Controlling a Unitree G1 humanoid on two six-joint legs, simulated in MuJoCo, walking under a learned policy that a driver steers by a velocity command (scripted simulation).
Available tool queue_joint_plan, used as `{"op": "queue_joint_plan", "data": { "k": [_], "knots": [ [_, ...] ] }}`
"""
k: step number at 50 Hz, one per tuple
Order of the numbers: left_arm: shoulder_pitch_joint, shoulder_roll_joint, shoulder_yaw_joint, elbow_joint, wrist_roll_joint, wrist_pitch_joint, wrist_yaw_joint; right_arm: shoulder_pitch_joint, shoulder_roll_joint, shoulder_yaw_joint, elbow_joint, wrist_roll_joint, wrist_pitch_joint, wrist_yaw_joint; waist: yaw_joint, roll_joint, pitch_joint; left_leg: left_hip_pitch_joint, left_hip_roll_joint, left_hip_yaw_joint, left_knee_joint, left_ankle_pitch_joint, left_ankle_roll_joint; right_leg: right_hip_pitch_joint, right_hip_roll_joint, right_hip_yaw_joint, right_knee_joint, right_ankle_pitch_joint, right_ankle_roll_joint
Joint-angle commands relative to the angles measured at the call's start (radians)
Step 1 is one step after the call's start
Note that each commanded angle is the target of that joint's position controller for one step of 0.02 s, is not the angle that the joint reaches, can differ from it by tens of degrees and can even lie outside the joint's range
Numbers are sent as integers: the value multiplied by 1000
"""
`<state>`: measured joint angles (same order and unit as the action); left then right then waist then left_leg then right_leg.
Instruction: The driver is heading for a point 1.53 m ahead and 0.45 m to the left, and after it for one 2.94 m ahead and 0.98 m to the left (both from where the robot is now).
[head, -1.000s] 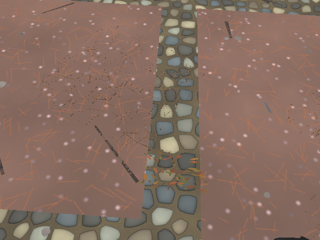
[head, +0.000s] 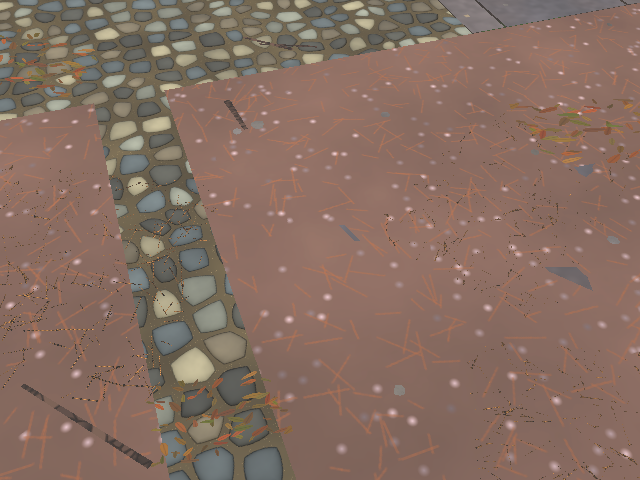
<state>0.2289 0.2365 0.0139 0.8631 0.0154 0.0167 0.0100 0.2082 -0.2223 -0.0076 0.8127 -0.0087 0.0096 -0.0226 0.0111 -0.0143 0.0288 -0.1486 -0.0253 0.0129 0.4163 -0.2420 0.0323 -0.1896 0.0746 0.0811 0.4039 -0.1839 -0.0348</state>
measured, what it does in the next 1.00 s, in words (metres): stands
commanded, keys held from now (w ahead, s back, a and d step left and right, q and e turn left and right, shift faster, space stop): no key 0.84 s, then w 0.16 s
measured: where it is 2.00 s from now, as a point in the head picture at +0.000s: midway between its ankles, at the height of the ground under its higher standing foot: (368, 466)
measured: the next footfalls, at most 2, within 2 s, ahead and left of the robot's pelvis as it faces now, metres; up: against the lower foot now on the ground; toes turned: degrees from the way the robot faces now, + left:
right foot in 1.18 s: +0.15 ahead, -0.12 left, +0.00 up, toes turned -2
left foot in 1.66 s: +0.49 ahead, +0.03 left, +0.00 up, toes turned +5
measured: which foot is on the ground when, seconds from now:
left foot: down 0.00-1.00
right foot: down 0.00-0.92, up 0.94-1.00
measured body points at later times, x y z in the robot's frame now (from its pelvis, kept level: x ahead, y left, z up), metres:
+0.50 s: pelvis +0.00 +0.01 +0.00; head +0.01 +0.01 +0.45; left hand +0.03 +0.25 -0.15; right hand +0.03 -0.24 -0.15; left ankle -0.01 +0.10 -0.74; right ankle +0.02 -0.10 -0.74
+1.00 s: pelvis +0.03 +0.01 +0.00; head +0.02 +0.01 +0.45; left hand +0.02 +0.24 -0.16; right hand -0.01 -0.22 -0.16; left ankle -0.01 +0.10 -0.74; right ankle +0.01 -0.09 -0.73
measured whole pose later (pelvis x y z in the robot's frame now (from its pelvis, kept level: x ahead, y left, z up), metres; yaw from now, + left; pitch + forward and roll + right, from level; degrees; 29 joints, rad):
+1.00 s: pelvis +0.03 +0.01 +0.00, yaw +0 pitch -1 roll +0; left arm 0.30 0.17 -0.01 1.16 0.03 0.01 0.02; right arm 0.35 -0.18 -0.02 1.13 -0.02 0.00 -0.04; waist -0.02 0.00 -0.02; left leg -0.12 -0.05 0.01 0.41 -0.30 0.08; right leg -0.26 0.04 0.02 0.63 -0.39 -0.06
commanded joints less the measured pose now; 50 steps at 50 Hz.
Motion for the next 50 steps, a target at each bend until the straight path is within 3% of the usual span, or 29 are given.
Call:
{"op": "queue_joint_plan", "data": {
  "k": [1, 11, 20, 42, 43, 45, 46, 48, 50],
  "knots": [
    [-3, 94, 22, -9, -2, -13, 9, 18, -120, -29, -19, -2, -9, -4, -14, 29, -2, -8, 130, -134, -99, 67, 35, -11, -99, 104, -62, 91, -10],
    [16, 98, 17, 123, -6, -14, 19, 31, -109, -22, 94, -3, -16, -5, -10, 12, 3, -3, 119, -128, -118, 70, 34, 21, -119, 111, -92, 99, -14],
    [27, 78, 5, 211, -8, -14, 26, 68, -84, -7, 188, -3, -17, -10, -8, 23, 15, -9, 114, -126, -124, 76, 32, 29, -126, 102, -96, 102, -17],
    [71, 14, -16, 304, -9, -15, 37, 139, -24, 9, 300, -4, -20, -21, -12, 18, 35, -8, 107, -122, -112, 107, 34, 12, -127, 81, -81, 110, -11],
    [80, 6, -19, 308, -8, -14, 37, 149, -20, 10, 305, -5, -19, -20, -14, 22, 14, -1, 102, -124, -127, 17, 35, 18, -118, 76, -83, 42, -13],
    [75, 17, -11, 296, -3, -11, 35, 165, -63, -10, 307, -7, -11, -18, -24, 64, 38, -16, 96, -159, -147, -270, 63, -47, -62, 31, -6, -173, -28],
    [62, 18, -8, 282, 6, -9, 30, 186, -82, -20, 307, -7, -5, -16, -38, 103, 65, -22, 126, -222, -178, -434, 98, -123, -30, 1, 67, -283, -37],
    [13, -13, -12, 241, 25, -18, 15, 254, -103, -37, 322, -7, 0, -16, -67, 165, 139, -21, 263, -399, -285, -628, 186, -264, -19, -86, 249, -289, -35],
    [-35, -4, -7, 201, 28, -39, 3, 269, -95, -45, 321, -17, -13, -13, -70, 128, 182, -25, 338, -472, -334, -550, 234, -355, -83, -92, 389, -265, -30]
  ]
}}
